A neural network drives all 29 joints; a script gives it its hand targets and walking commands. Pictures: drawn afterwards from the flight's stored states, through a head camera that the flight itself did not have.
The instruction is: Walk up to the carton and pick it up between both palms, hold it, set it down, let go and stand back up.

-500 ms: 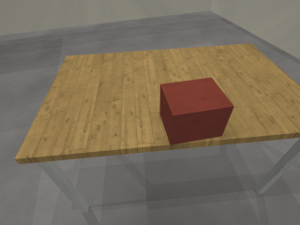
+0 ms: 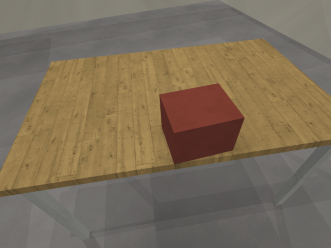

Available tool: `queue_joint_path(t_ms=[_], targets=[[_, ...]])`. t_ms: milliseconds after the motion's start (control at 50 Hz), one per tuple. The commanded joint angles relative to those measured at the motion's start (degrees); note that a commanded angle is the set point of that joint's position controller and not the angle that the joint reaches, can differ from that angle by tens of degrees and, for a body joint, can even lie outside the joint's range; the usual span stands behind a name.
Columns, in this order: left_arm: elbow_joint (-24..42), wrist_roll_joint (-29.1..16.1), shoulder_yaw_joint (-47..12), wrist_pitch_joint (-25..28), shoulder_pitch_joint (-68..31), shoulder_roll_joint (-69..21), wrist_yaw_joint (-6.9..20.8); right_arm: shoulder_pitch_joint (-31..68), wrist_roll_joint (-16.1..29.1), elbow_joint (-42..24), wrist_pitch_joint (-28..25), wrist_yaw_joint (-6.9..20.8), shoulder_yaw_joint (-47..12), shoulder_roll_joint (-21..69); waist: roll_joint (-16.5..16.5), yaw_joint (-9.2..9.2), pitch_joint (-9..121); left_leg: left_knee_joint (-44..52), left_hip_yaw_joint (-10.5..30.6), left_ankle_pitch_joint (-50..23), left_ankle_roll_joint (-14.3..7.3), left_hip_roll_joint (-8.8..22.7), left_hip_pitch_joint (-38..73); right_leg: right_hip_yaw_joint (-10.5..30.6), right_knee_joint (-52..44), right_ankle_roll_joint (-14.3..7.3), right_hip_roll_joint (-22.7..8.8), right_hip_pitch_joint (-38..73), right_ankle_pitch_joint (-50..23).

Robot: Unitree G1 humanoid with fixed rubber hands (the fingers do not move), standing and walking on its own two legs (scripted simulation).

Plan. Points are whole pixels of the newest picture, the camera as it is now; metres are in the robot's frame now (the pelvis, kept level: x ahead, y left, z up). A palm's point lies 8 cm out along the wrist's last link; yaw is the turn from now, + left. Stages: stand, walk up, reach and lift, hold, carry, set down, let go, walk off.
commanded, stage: walk up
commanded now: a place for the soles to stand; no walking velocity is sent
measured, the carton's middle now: (196, 122) +0.50 -0.08 +0.00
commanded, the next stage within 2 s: none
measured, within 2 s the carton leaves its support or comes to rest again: neither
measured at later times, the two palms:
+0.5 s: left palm out of the picture +0.04 +0.26 -0.13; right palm out of the picture +0.01 -0.24 -0.14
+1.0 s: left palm out of the picture +0.15 +0.09 -0.14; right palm out of the picture +0.12 -0.42 -0.15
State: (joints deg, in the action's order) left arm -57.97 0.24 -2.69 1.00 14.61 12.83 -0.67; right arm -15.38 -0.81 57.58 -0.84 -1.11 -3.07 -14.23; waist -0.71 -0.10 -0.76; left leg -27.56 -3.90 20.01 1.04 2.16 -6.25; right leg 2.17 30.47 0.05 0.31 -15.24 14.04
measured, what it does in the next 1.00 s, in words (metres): steps to the right: right foot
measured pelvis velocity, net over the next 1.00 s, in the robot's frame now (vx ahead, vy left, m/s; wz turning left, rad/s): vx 0.07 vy -0.15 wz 0.04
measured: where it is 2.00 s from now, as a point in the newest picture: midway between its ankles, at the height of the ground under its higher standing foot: outside the picture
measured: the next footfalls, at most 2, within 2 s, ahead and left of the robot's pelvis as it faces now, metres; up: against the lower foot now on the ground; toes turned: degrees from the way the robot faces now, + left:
right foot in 0.82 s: +0.16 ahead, -0.28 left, +0.00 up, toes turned +16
left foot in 1.30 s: +0.11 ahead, -0.04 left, +0.00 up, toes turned +19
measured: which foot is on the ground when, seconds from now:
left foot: down 0.00-0.86, up 0.88-1.00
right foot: down 0.00-0.48, up 0.50-0.80, down 0.82-1.00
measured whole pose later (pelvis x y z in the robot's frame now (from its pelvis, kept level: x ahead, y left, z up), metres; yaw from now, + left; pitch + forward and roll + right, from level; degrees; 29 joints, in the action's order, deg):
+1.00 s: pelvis +0.07 -0.15 -0.02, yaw +2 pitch -5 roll +2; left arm -47.5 1.0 0.1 -3.5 10.2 11.5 0.9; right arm -18.7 -2.5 45.5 -0.7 -3.4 3.5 -16.3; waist -0.6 -0.1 -10.7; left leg -68.2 0.6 35.3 -1.8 1.3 -22.0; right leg -5.9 40.5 -1.3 -5.6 -23.5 12.3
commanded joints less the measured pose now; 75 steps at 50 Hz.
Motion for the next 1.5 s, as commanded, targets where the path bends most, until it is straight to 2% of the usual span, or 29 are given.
queue_joint_path(t_ms=[0, 440, 460, 480, 500, 520, 580, 680, 740, 780, 800, 820, 840, 860, 880, 920, 960, 1040, 1140, 1200, 1240, 1260, 1280, 1300, 1320, 1360, 1400, 1420, 1480], targets=[[0.74, -0.06, 1.5, 0.28, 3.22, 8.57, -0.34, -2.43, 0.05, -1.38, -0.45, -0.22, 1.19, -6.72, 1.02, 0.35, -1.28, 4.79, 3.13, -12.6, -3.37, 4.55, -3.06, 5.56, -3.86, -3.49, -5.46, 2.03, -19.02], [-0.31, 0.03, 1.32, -0.28, 2.75, 8.89, -0.8, -1.32, -0.04, -0.94, 0.62, -0.25, 1.45, -7.92, 1.09, 0.14, -2.95, 6.24, 0.22, -8.89, -4.81, 5.99, -1.18, 7.03, -1.65, -2.72, -3.04, -1.65, -14.86], [3.32, 3.41, 3.4, -1.09, -0.84, 11.7, 0.78, -11.38, -1.13, -1.31, -0.09, -1.16, 3.55, -8.53, 0.6, -3.61, -2.06, 8.37, 13.11, 4.92, -9.36, 11.41, 5.99, 0.8, 8.23, -1.86, -0.59, -12.54, 5.33], [6.02, 4.53, 3.33, -1.94, -7.35, 10.85, 1.47, -17.02, -1.07, 0.35, -0.17, -2.04, 4.64, -11.17, -3.21, -6.48, -7.6, 14.2, 23.36, 11.61, -14.09, 19.89, 10.5, -2.37, 14.85, -0.11, -0.36, -26.85, 17.48], [7.63, 5.15, 3.68, -2.44, -10.11, 9.87, 1.75, -18.66, -1.55, 1.4, -0.45, -2.93, 5.06, -10.92, -1.86, -7.33, -10.85, 16.88, 29.43, 11.14, -16.82, 25.52, 11.19, -0.74, 21.89, 1.36, -4.3, -33.3, 18.5], [8.75, 5.01, 3.85, -2.54, -9.47, 8.58, 2.09, -17.34, -2.04, 1.4, -0.97, -3.66, 5.72, -10.93, -1.16, -6.06, -11.97, 17.39, 30.16, 7.32, -17.99, 27.53, 12.13, 1.11, 24.35, 1.7, -6.62, -36.35, 18.01], [10.57, 4.21, 4.42, -2.36, -8.24, 7.25, 2.75, -13.35, -2.36, -0.82, -2.85, -4.22, 6.44, -8.42, -2.19, -1.86, -12.83, 16.55, 22.15, -4.37, -14.34, 23.6, 9.31, 3.05, 23.63, 3.09, -10.32, -33.57, 12.17], [12.89, 3.16, 4.55, -2.5, -9.67, 5.77, 4.78, -11.26, -2.87, -4.22, -4.4, -3.38, 7.17, -7.15, -8.34, 0.18, -9.52, 10.16, 7.18, -27.47, -10.16, 15.2, 0.19, -0.86, 16.77, 2.39, -9.57, -18.48, -2.54], [13.51, 2.72, 4.57, -2.76, -7.72, 5.41, 5.02, -7.89, -2.42, -7.16, -4.12, -3.0, 7.8, -8.66, -9.32, 2.0, -7.27, 7.25, 3.38, -23.84, -8.11, 12.68, -10.26, -2.93, 11.9, 1.08, -7.44, -3.46, -7.25], [11.76, 2.76, 5.44, -2.68, -0.99, 7.33, 4.45, -5.95, -1.99, -8.97, -3.32, -2.56, 8.08, -9.71, -5.71, 5.2, -5.28, 0.25, 0.98, -18.67, -6.13, 10.07, -16.84, -5.22, 6.42, 0.65, -5.42, 9.87, -10.41], [9.39, 2.53, 6.52, -2.49, 5.6, 10.15, 3.91, -7.75, -2.0, -9.48, -2.75, -2.22, 7.9, -9.1, -0.07, 7.16, -1.99, -10.62, -0.61, -15.64, -4.59, 6.35, -17.93, -5.5, 4.23, 0.35, -4.13, 16.69, -9.29], [7.97, 2.41, 7.72, -2.28, 11.96, 14.85, 3.15, -11.6, -1.89, -10.28, -2.15, -1.79, 7.11, -6.81, 11.48, 9.24, 1.45, -26.0, -1.99, -1.2, -2.49, 0.81, -21.72, 0.09, -0.52, -0.84, -9.16, 21.29, -8.77], [9.21, 1.71, 8.16, -2.42, 13.69, 19.78, 2.26, -16.62, -1.63, -12.19, -1.15, -1.36, 5.41, -2.23, 22.7, 7.04, 5.9, -39.75, 0.63, 23.72, -1.61, -5.52, -24.49, 17.18, -10.18, -4.5, -21.01, 20.09, -1.14], [10.87, 0.23, 8.8, -3.61, 8.09, 21.01, 1.01, -18.95, -1.05, -12.53, 0.11, -2.19, 5.79, -2.13, 20.74, 5.31, 5.35, -44.68, 5.01, 23.28, -2.49, -3.67, -22.62, 24.53, -15.56, -9.53, -23.43, 12.11, 14.21], [12.48, -0.4, 8.28, -4.25, 2.78, 18.28, 0.73, -16.64, -1.85, -13.22, 0.4, -2.64, 6.33, -3.66, 17.65, 3.91, 1.92, -46.03, 5.2, 21.22, -3.31, -1.23, -23.49, 23.49, -17.83, -10.65, -21.83, 6.09, 25.28], [14.06, 0.76, 6.16, -4.29, -3.13, 12.24, 0.87, -15.8, -2.03, -12.98, 0.05, -2.48, 6.86, -3.35, 13.34, 1.14, -0.62, -44.92, 5.91, 16.09, -3.45, -0.17, -23.13, 14.64, -15.07, -9.37, -17.97, 1.34, 21.84], [14.44, 0.98, 5.2, -3.73, -5.56, 10.69, 0.66, -17.1, -1.31, -13.15, 0.29, -2.34, 7.13, -2.73, 12.92, -1.49, 0.12, -43.2, 5.81, 13.26, -3.58, -0.36, -18.73, 10.65, -13.79, -10.3, -17.67, -3.77, 17.99], [14.42, 0.87, 4.34, -2.04, -6.18, 9.15, -0.76, -10.45, -1.53, -15.97, 0.96, -1.63, 6.9, -2.36, 7.0, -1.4, -1.32, -38.86, 6.75, 10.56, -2.32, -0.4, -17.88, 10.03, -13.03, -13.86, -22.65, -8.08, 9.5], [14.39, 0.43, 4.93, -0.87, -4.04, 11.39, -2.74, -5.8, -1.47, -18.59, 2.26, -0.06, 8.17, -4.12, 3.21, -0.53, -2.82, -31.81, 8.32, 8.41, -1.51, 0.87, -20.69, 10.97, -14.53, -14.16, -28.02, -5.15, 9.27], [14.84, 0.53, 5.16, -1.33, -5.75, 12.16, -2.67, -6.96, -0.76, -19.03, 1.82, 0.71, 8.04, -3.69, 4.26, -1.21, -1.0, -22.92, 6.6, 7.1, -1.89, 1.25, -15.78, 4.81, -13.22, -11.52, -26.14, -5.34, 12.44], [15.48, 0.5, 4.86, -2.14, -8.41, 12.19, -1.8, -10.61, -0.1, -18.09, 0.81, 1.27, 7.86, -2.6, 3.79, -3.47, 1.49, -10.37, 2.86, -2.0, -2.76, -0.85, -5.61, -2.88, -8.44, -7.61, -21.54, -9.4, 16.67], [14.96, 0.83, 4.49, -2.76, -6.15, 10.89, -1.1, -11.37, -0.03, -17.81, 0.17, 1.4, 7.96, -3.13, 0.07, -2.98, 2.25, -4.98, 5.75, -3.94, -3.1, -1.33, -3.8, -6.14, -2.89, -4.97, -17.93, -10.28, 20.23], [15.34, 0.7, 3.79, -3.33, -3.75, 8.13, -0.33, -9.94, -0.07, -18.66, -0.17, 1.15, 8.41, -6.36, -9.99, -1.87, 1.13, 3.36, 20.61, 2.12, -5.7, 5.12, -7.89, -10.6, 7.05, -1.56, -11.62, -11.42, 21.11], [15.8, 0.2, 3.02, -3.88, -2.52, 6.41, 0.51, -6.08, 0.72, -20.7, -0.27, 0.67, 8.52, -9.52, -13.67, -1.27, -2.26, 9.19, 37.75, 6.47, -10.91, 13.64, -12.9, -10.25, 14.32, 1.2, -3.53, -15.44, 21.8], [15.58, -0.15, 3.82, -4.47, -4.5, 8.33, 0.41, -5.75, 1.0, -20.23, -0.26, -0.29, 8.83, -10.94, -12.01, -3.53, -2.81, 12.65, 40.67, 8.96, -16.13, 16.7, -18.61, -4.07, 22.41, 0.64, -4.49, -10.66, 23.41], [15.03, 0.25, 3.72, -4.28, -6.19, 6.39, 1.09, -3.72, 0.38, -18.89, -0.64, -1.29, 7.59, -7.46, -5.94, -2.28, -4.72, 9.96, 33.57, -2.53, -14.73, 13.63, -15.25, -2.82, 25.0, 0.29, -4.73, -12.62, 19.4], [14.72, 0.21, 3.9, -3.09, -3.84, 5.6, 1.11, -2.2, 0.26, -18.86, -1.09, -1.34, 6.25, -6.84, -6.47, -0.13, 0.25, 5.62, 25.12, -20.97, -12.39, 10.93, -7.85, -2.69, 20.16, 0.13, -4.22, -12.16, 13.44], [14.29, 0.17, 3.71, -2.67, -2.9, 5.07, 0.85, -2.03, 0.35, -18.47, -1.3, -0.96, 5.8, -5.56, -6.72, 0.53, 2.67, 4.23, 23.0, -25.07, -11.27, 9.95, -7.22, -2.77, 17.35, 0.1, -3.77, -8.74, 11.85], [12.58, -0.36, 2.53, -1.5, -0.63, 2.43, 0.64, -1.46, -0.06, -17.3, -0.99, 0.11, 5.01, -4.01, -5.95, 1.15, 5.23, 1.35, 18.56, -24.02, -9.17, 7.43, -7.86, -3.71, 0.88, 0.06, -2.74, 2.51, 2.08]])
